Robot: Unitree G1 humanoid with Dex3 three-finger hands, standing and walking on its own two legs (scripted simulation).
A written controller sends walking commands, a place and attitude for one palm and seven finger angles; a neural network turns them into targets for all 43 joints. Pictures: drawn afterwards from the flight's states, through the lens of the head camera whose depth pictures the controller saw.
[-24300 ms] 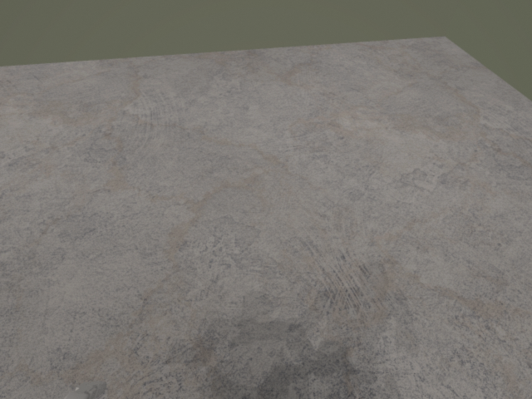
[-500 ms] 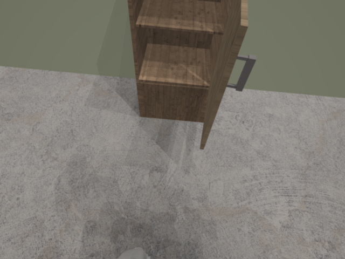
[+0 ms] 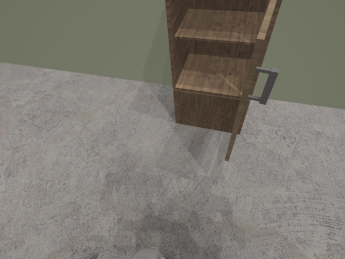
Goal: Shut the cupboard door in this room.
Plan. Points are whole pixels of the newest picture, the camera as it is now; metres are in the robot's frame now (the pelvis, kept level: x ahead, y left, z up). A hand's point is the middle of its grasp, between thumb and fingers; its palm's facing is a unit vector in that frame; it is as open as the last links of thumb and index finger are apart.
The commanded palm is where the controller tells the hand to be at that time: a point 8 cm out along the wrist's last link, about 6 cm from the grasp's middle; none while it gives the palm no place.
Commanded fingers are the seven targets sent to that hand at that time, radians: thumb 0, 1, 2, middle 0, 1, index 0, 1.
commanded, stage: stand and wait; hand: left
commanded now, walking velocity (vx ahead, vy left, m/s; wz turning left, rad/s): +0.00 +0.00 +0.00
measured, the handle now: (261, 85) +0.59 -0.25 +0.03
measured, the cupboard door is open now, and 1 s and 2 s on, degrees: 82 82 82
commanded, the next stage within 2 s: turn or walk to find it in 0.12 s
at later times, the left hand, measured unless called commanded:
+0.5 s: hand out of the picture +0.00 +0.20 -0.18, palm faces -0.01 -0.98 -0.20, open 7.4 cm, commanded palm none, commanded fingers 0.00 0.90 0.90 -0.20 -0.30 -0.20 -0.30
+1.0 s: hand out of the picture +0.09 +0.19 -0.17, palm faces -0.18 -0.97 -0.17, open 7.4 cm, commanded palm none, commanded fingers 0.00 0.90 0.90 -0.20 -0.30 -0.20 -0.30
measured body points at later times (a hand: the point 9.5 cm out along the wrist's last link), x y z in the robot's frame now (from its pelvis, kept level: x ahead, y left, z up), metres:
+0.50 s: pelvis -0.01 +0.00 +0.00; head +0.03 +0.01 +0.44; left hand +0.00 +0.25 -0.16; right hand +0.07 -0.23 -0.15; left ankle -0.04 +0.15 -0.73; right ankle -0.03 -0.10 -0.71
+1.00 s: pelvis +0.00 +0.02 +0.00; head +0.02 +0.03 +0.45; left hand +0.10 +0.24 -0.16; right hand -0.03 -0.23 -0.14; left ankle +0.01 +0.13 -0.73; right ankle -0.03 -0.10 -0.73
